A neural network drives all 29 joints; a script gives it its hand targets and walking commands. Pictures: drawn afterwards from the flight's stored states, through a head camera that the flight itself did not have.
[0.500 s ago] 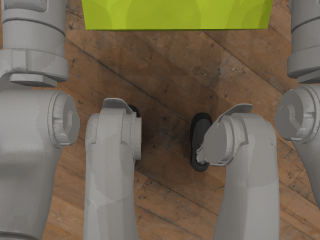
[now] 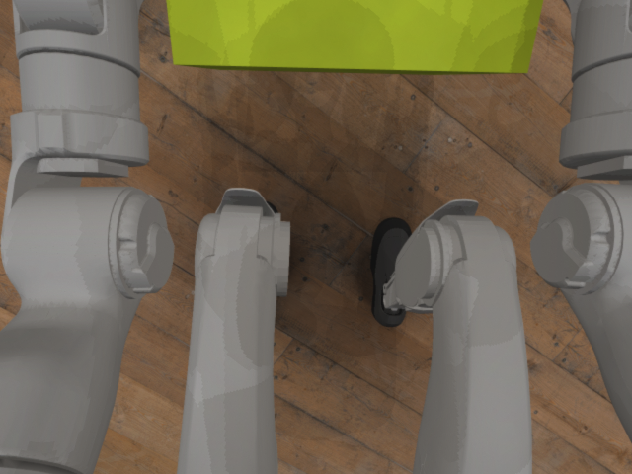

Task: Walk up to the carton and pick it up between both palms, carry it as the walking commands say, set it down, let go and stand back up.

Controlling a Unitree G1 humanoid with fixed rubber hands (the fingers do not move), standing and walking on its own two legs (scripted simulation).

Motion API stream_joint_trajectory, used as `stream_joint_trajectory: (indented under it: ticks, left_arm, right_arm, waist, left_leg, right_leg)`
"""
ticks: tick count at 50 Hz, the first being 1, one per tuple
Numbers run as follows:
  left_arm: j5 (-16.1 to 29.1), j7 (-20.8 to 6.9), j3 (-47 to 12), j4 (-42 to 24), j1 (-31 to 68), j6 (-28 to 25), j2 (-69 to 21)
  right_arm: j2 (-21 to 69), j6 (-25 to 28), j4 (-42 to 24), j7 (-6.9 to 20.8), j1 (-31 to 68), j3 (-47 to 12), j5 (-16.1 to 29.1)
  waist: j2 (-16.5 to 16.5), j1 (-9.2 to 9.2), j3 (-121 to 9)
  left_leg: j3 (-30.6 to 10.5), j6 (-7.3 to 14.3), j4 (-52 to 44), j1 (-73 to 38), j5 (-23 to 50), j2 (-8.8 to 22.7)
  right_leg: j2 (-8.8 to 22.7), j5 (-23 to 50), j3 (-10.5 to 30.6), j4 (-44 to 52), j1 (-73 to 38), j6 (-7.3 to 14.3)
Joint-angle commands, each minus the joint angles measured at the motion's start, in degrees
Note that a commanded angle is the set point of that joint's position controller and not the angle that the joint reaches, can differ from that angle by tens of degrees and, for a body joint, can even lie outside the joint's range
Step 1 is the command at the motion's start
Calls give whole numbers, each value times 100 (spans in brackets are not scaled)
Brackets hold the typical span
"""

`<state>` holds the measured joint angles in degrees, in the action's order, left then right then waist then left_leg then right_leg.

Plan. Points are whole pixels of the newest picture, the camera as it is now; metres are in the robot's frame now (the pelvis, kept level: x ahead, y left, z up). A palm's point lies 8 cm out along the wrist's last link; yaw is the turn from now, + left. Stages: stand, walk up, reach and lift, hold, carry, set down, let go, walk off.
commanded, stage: reach and lift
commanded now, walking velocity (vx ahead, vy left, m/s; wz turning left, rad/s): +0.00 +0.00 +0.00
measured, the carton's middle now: out of the picture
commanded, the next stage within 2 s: none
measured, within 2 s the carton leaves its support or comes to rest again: neither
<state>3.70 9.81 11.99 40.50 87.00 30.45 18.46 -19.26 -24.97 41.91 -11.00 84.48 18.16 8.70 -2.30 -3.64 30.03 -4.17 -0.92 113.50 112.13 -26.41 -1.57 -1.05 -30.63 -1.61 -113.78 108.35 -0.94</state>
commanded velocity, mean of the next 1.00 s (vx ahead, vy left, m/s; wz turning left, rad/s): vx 0.00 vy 0.00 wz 0.00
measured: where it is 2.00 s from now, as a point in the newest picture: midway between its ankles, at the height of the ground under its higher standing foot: (323, 283)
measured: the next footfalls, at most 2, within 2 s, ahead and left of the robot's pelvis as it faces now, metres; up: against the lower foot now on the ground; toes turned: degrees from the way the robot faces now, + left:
none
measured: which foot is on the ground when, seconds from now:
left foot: down 0.00-1.00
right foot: down 0.00-1.00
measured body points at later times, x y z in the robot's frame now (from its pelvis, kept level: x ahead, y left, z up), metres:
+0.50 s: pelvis -0.01 +0.00 +0.05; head +0.32 +0.04 +0.34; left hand +0.55 +0.21 -0.03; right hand +0.58 -0.15 -0.01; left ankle +0.16 +0.12 -0.40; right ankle +0.14 -0.12 -0.40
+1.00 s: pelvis -0.01 +0.00 +0.10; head +0.29 +0.04 +0.42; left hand +0.53 +0.21 +0.04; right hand +0.56 -0.16 +0.06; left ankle +0.16 +0.12 -0.40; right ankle +0.14 -0.12 -0.40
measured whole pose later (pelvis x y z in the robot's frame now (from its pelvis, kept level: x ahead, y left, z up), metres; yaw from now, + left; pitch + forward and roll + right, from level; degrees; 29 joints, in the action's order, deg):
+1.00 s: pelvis -0.01 +0.00 +0.10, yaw +2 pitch +16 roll -2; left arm 1.9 9.9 12.8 37.1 76.2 32.1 14.0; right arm -16.5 -26.8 38.9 -10.9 73.8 18.4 8.7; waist -2.0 -2.1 30.0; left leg -4.2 -1.2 94.1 86.7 -23.3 -1.8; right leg -1.1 -27.2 -1.1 -94.7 83.5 -0.9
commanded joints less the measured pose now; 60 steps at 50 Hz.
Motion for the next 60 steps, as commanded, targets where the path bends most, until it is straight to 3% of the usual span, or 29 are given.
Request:
stream_joint_trajectory:
  ticks: [1,2,3,5,7,8,9,11,16,19,20,21,25,26,31,32,36,37,41,42,43,46,47,48,52,56,57,59,60]
  left_arm:
    - [975,-2382,-2219,-1585,3785,-179,-6071]
    - [1020,-2392,-2311,-1597,3745,-163,-6158]
    - [972,-2395,-2265,-1645,3807,-175,-6039]
    - [1138,-2384,-2512,-2128,3961,-179,-6155]
    - [1100,-2358,-2404,-2189,3897,-170,-5944]
    - [1072,-2366,-2351,-1987,3894,-158,-5948]
    - [1082,-2355,-2408,-2067,3790,-147,-6031]
    - [1040,-2372,-2394,-1872,3641,-132,-6163]
    - [1041,-2423,-2377,-1985,3607,-114,-6069]
    - [966,-2435,-2280,-1741,3516,-111,-6015]
    - [1030,-2446,-2359,-1942,3546,-117,-6115]
    - [980,-2451,-2328,-1712,3461,-122,-6170]
    - [1070,-2430,-2526,-2036,3640,-113,-6367]
    - [1006,-2442,-2417,-1828,3533,-95,-6275]
    - [1087,-2453,-2506,-1947,3638,-96,-6347]
    - [1143,-2431,-2558,-2039,3562,-79,-6449]
    - [993,-2452,-2425,-1742,3358,-67,-6396]
    - [935,-2465,-2409,-1678,3339,-60,-6467]
    - [1028,-2490,-2524,-1858,3237,-76,-6592]
    - [1130,-2488,-2710,-2067,3330,-90,-6714]
    - [1137,-2481,-2737,-2161,3182,-108,-6606]
    - [1034,-2480,-2636,-1861,3016,-79,-6670]
    - [1186,-2467,-2857,-2351,3165,-108,-6761]
    - [1085,-2466,-2751,-2068,3079,-92,-6657]
    - [1095,-2455,-2850,-2214,2933,-125,-6715]
    - [1024,-2509,-2791,-1994,2757,-140,-6768]
    - [969,-2524,-2728,-1854,2696,-161,-6746]
    - [1000,-2550,-2733,-1915,2622,-140,-6785]
    - [985,-2555,-2753,-1909,2510,-135,-6815]
  right_arm:
    - [6019,-213,-1597,2403,4198,-2463,287]
    - [6066,-242,-1543,2430,4024,-2473,248]
    - [6060,-236,-1547,2436,4103,-2484,284]
    - [6074,-226,-2122,2415,4348,-2772,440]
    - [6118,-295,-2000,2399,4205,-2843,486]
    - [6071,-316,-1743,2393,4065,-2721,366]
    - [6146,-314,-1893,2407,4052,-2803,494]
    - [6222,-332,-1689,2426,3875,-2761,412]
    - [6310,-365,-1872,2421,3978,-2892,475]
    - [6234,-382,-1608,2416,3846,-2749,357]
    - [6398,-368,-1792,2432,3846,-2889,483]
    - [6267,-367,-1558,2452,3791,-2762,343]
    - [6340,-350,-1712,2483,3736,-2793,405]
    - [6268,-352,-1646,2492,3825,-2710,347]
    - [6358,-364,-1613,2498,3762,-2754,398]
    - [6344,-334,-2022,2507,3977,-2908,505]
    - [6372,-370,-1610,2546,3736,-2801,451]
    - [6382,-380,-1352,2573,3555,-2598,318]
    - [6507,-359,-1607,2617,3459,-2757,368]
    - [6498,-337,-1812,2595,3456,-2838,410]
    - [6546,-359,-1937,2586,3427,-2994,526]
    - [6401,-330,-1734,2602,3329,-2829,407]
    - [6565,-324,-2146,2597,3447,-3093,551]
    - [6378,-329,-1828,2590,3237,-2881,392]
    - [6515,-294,-2105,2573,3329,-3104,562]
    - [6635,-337,-1626,2598,2807,-2931,309]
    - [6634,-309,-1623,2601,2914,-2941,319]
    - [6622,-330,-1717,2620,2873,-3009,301]
    - [6719,-326,-1882,2616,2927,-3126,393]
  waist:
    - [502,413,-15022]
    - [387,516,-15097]
    - [430,459,-15041]
    - [389,507,-15871]
    - [321,375,-15816]
    - [238,461,-15548]
    - [383,366,-15656]
    - [337,461,-15329]
    - [113,381,-15553]
    - [142,413,-15132]
    - [143,321,-15448]
    - [157,432,-15044]
    - [363,507,-15408]
    - [204,530,-15132]
    - [302,544,-15260]
    - [259,536,-15706]
    - [245,446,-15050]
    - [298,557,-14886]
    - [213,575,-15271]
    - [361,642,-15589]
    - [261,561,-15729]
    - [350,546,-15237]
    - [249,561,-15809]
    - [343,651,-15328]
    - [348,544,-15462]
    - [235,640,-14975]
    - [248,547,-14754]
    - [189,649,-14878]
    - [145,498,-15078]
  left_leg:
    - [748,-47,-1736,-5806,1589,-548]
    - [689,-54,-1770,-5963,1645,-545]
    - [719,-48,-1758,-5900,1688,-549]
    - [776,-55,-1744,-6233,1999,-593]
    - [756,-42,-1835,-6310,2065,-585]
    - [744,-54,-1855,-6054,1836,-584]
    - [740,-47,-1945,-6346,1964,-568]
    - [731,-25,-2033,-6176,1692,-567]
    - [710,25,-2237,-6316,1705,-590]
    - [727,-1,-2299,-6052,1513,-582]
    - [761,5,-2394,-6398,1605,-598]
    - [720,-12,-2410,-6177,1457,-569]
    - [650,-44,-2604,-6786,1439,-592]
    - [618,-23,-2619,-6620,1281,-591]
    - [610,-50,-2835,-6872,1233,-588]
    - [552,-40,-2867,-7276,1343,-611]
    - [547,-9,-3072,-7112,1112,-575]
    - [508,-41,-3122,-7083,961,-559]
    - [497,-31,-3254,-7378,1175,-591]
    - [516,-59,-3267,-7635,1344,-595]
    - [509,-38,-3250,-7737,1639,-607]
    - [489,-70,-3403,-7678,1422,-577]
    - [397,-39,-3457,-8107,1615,-619]
    - [431,-78,-3438,-7812,1529,-580]
    - [387,-31,-3689,-8203,1578,-594]
    - [410,-38,-3921,-7972,1354,-559]
    - [442,-30,-3918,-7813,1349,-566]
    - [404,-20,-4034,-7959,1257,-577]
    - [451,-2,-4094,-8088,1387,-586]
  right_leg:
    - [-781,1322,-279,1764,-3910,110]
    - [-793,1392,-320,1812,-3897,104]
    - [-786,1398,-262,1836,-3871,102]
    - [-808,1759,-248,1881,-4448,82]
    - [-793,1849,-185,1905,-4539,35]
    - [-801,1683,-170,1958,-4461,38]
    - [-798,1729,-164,2037,-4542,46]
    - [-777,1537,-153,2162,-4574,54]
    - [-761,1637,-86,2378,-5015,17]
    - [-755,1477,-76,2423,-4848,14]
    - [-753,1553,-59,2536,-5147,3]
    - [-745,1388,-95,2515,-4843,19]
    - [-772,1349,-82,2745,-5072,65]
    - [-771,1203,-114,2771,-4908,53]
    - [-749,1206,-28,3022,-5232,59]
    - [-781,1300,-79,3007,-5412,52]
    - [-727,1070,3,3223,-5268,37]
    - [-736,944,-57,3255,-5101,57]
    - [-754,1173,-30,3423,-5570,58]
    - [-760,1340,-30,3459,-5759,86]
    - [-759,1586,20,3444,-5962,38]
    - [-742,1334,15,3593,-5726,81]
    - [-754,1593,49,3623,-6135,71]
    - [-750,1463,54,3627,-5803,89]
    - [-744,1571,125,3860,-6290,71]
    - [-684,1399,115,4079,-6344,64]
    - [-676,1330,171,4110,-6236,60]
    - [-674,1314,155,4238,-6548,69]
    - [-683,1410,165,4267,-6724,41]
